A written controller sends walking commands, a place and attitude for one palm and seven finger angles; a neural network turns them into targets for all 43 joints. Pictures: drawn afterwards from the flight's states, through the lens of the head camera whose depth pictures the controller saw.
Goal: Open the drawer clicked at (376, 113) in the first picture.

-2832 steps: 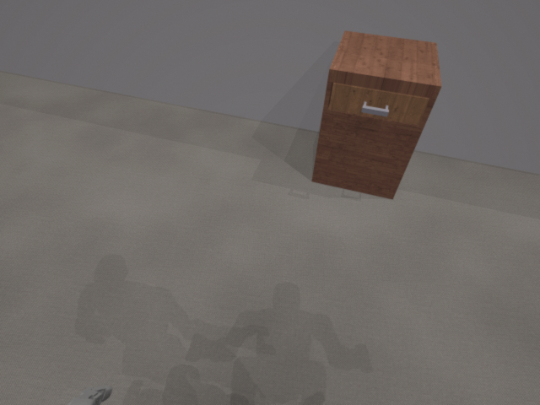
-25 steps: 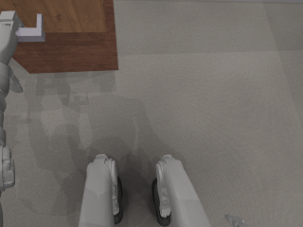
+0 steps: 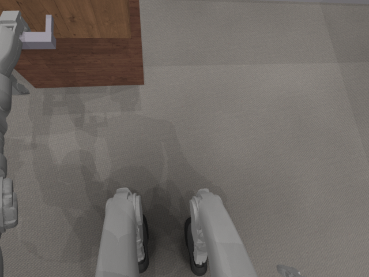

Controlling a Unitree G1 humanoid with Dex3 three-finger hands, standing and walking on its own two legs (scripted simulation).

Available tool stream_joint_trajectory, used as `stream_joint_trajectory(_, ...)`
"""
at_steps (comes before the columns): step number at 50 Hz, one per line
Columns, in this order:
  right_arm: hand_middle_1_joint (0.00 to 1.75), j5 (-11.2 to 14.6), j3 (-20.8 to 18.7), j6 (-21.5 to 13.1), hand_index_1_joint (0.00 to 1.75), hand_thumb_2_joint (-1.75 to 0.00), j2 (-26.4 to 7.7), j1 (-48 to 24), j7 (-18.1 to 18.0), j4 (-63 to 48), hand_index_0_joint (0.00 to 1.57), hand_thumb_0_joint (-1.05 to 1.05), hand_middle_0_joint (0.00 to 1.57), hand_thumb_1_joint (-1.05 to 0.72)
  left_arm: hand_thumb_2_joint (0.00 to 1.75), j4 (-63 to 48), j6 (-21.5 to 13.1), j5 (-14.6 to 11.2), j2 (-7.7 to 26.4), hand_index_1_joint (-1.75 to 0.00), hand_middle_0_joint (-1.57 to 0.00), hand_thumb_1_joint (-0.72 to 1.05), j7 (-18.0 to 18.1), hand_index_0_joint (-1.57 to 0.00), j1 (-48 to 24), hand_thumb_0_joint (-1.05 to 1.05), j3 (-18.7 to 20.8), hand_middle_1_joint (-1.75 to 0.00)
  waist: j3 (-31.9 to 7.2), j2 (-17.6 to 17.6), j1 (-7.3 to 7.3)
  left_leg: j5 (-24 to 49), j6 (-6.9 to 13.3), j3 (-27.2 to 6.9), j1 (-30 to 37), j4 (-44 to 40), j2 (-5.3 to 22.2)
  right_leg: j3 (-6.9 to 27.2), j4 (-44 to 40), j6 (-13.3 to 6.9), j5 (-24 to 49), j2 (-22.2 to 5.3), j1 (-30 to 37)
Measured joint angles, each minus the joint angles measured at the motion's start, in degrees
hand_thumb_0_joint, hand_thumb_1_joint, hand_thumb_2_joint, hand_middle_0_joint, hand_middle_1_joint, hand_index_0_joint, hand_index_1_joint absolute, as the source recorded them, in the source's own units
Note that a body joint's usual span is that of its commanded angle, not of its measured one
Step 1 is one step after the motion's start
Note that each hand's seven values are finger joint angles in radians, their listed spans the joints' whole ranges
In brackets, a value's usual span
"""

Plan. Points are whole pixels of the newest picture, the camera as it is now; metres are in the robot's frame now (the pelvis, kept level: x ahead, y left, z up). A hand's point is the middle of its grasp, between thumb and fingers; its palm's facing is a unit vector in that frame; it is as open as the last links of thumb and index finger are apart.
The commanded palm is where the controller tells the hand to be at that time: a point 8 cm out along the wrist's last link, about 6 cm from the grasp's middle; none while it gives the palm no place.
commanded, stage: close the thumb around the handle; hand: left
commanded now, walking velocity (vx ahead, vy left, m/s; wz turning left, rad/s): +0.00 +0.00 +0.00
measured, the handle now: (23, 30) +0.57 +0.31 -0.01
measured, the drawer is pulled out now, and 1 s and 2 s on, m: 0.12 0.13 0.17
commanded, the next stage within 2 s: pull the drawer open in 0.42 s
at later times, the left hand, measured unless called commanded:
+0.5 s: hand (9, 64) +0.52 +0.34 -0.03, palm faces -0.05 -0.01 -1.00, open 5.7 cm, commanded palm +0.53 +0.29 +0.01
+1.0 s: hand (9, 72) +0.50 +0.34 -0.03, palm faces -0.05 -0.04 -1.00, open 5.7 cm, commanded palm +0.49 +0.29 +0.01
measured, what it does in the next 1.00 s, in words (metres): stands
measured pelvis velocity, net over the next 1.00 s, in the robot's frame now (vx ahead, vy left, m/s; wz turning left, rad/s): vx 0.02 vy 0.01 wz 0.00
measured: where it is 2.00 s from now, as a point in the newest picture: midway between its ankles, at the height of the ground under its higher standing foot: (168, 253)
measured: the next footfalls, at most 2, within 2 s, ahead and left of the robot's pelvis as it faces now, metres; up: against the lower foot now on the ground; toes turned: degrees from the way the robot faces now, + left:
none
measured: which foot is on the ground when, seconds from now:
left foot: down 0.00-1.00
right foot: down 0.00-1.00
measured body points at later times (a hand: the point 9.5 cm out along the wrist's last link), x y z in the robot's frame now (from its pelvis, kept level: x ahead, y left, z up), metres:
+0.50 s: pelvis +0.00 +0.00 +0.00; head +0.23 +0.05 +0.39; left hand +0.51 +0.34 +0.02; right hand +0.05 -0.27 -0.12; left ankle +0.07 +0.10 -0.50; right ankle +0.05 -0.12 -0.50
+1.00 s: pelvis +0.02 +0.01 +0.02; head +0.25 +0.05 +0.41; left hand +0.50 +0.33 +0.02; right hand +0.09 -0.26 -0.11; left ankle +0.07 +0.10 -0.50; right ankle +0.05 -0.12 -0.50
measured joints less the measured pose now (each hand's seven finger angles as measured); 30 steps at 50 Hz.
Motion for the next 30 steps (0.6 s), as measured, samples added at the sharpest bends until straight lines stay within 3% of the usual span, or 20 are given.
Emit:
stream_joint_trajectory(17, 0.3, 0.05, 0.09, 0.04, 0.3, -0.9, 0.18, 0.58, -0.3, -0.33, 0.2, 0.0, 0.2, -0.9, 0.82, -0.19, -0.34, -0.47, 0.63, -1.33, -0.41, 0.7, -1.61, -0.38, 0.02, 0.0, -0.04, -1.33, -0.15, 0.07, -0.06, -0.2, -0.1, -0.01, 0.06, 0.08, 0.06, 0.04, 0.11, -0.09, -0.17, 0.1, -0.01)
stream_joint_trajectory(30, 0.3, -0.12, -0.39, 0.65, 0.3, -0.9, 0.24, -0.12, -0.01, -0.22, 0.2, 0.0, 0.2, -0.9, 0.81, -1.93, -0.46, -0.79, -0.05, -1.35, -0.4, 0.74, -1.38, -0.35, 1.77, 0.0, 1.13, -1.34, -0.02, 0.21, 0.38, -0.57, -0.07, 0.19, 0.59, -0.24, 0.22, 0.3, -0.31, -0.02, -0.33, 0.29, 0.42)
